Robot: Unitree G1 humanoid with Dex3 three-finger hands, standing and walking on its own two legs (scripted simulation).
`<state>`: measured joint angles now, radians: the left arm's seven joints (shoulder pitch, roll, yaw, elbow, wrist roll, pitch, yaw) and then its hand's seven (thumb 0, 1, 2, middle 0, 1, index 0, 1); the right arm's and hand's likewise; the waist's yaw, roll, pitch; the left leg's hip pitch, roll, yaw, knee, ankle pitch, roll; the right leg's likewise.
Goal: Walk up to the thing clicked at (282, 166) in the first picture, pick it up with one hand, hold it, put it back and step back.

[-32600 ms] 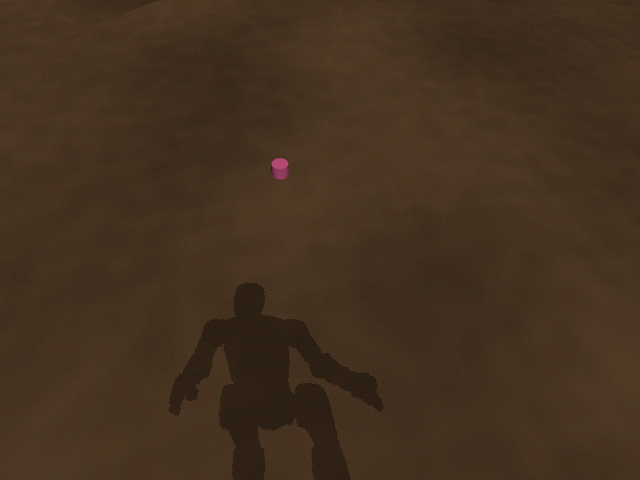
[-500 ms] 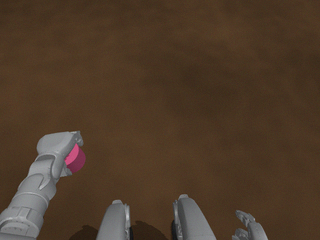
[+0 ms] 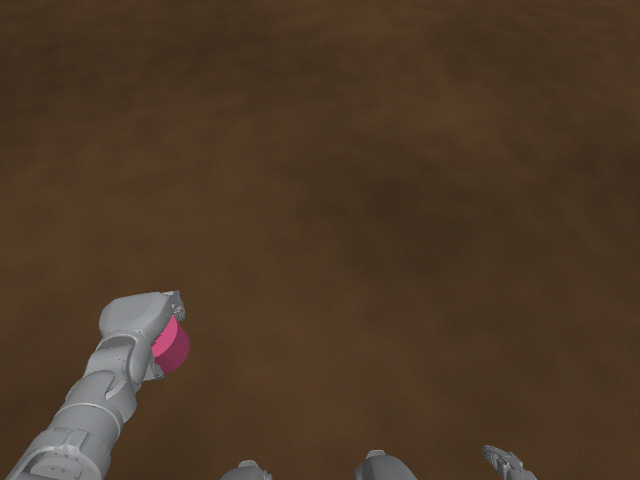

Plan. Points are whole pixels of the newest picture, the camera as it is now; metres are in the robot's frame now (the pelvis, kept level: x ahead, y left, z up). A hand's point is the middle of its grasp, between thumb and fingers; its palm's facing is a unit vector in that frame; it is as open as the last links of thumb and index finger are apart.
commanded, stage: hold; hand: left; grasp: from above
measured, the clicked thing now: (156, 341) +0.34 +0.22 -0.10
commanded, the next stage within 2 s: crouch in 1.98 s
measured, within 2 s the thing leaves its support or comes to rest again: neither
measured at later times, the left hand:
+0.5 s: hand (142, 324) +0.33 +0.22 -0.03, palm faces -0.45 -0.05 -0.89, open 10.4 cm
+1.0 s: hand (139, 326) +0.32 +0.21 +0.00, palm faces -0.45 -0.05 -0.89, open 10.4 cm
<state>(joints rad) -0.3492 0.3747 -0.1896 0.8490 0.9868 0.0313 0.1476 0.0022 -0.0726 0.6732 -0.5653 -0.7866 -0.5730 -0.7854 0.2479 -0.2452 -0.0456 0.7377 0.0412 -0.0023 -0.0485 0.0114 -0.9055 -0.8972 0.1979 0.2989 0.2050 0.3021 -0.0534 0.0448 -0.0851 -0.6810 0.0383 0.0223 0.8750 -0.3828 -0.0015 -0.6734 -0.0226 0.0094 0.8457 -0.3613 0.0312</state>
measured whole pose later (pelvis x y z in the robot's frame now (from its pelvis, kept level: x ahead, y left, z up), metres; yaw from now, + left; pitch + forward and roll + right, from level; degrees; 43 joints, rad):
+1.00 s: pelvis +0.02 +0.00 +0.04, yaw -1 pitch +3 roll +0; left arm -0.27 0.39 -0.22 0.67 0.98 0.02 -0.01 0.00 -0.07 0.67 -0.56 -0.79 -0.57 -0.79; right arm 0.21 -0.26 -0.04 0.68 0.07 0.07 -0.04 0.01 -0.90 -0.90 0.20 0.30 0.20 0.30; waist 0.00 0.05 -0.04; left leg -0.34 0.03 0.05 0.56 -0.27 0.00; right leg -0.36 -0.03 0.03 0.57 -0.26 0.03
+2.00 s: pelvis +0.02 -0.01 +0.04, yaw -1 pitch +1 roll +1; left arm -0.22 0.39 -0.21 0.60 0.98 0.01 -0.04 0.00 -0.07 0.67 -0.56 -0.79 -0.57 -0.78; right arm 0.18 -0.25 -0.03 0.66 0.08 0.09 -0.06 0.01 -0.91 -0.90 0.20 0.30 0.20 0.30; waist 0.01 0.06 0.00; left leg -0.25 0.03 0.06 0.47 -0.23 -0.01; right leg -0.28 -0.03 0.03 0.49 -0.23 0.02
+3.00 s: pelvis -0.04 +0.00 -0.18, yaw +0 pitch +33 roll -3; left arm -0.73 0.44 -0.05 1.25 1.17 -0.05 0.37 0.00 -0.08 0.68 -0.56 -0.79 -0.59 -0.77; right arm 0.23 -0.24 -0.06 0.74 -0.05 -0.01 0.00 0.01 -0.90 -0.90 0.20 0.30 0.21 0.30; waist -0.16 0.06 -0.20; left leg -1.66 0.03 -0.02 1.69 -0.60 0.01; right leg -1.64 -0.02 0.01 1.65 -0.59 0.04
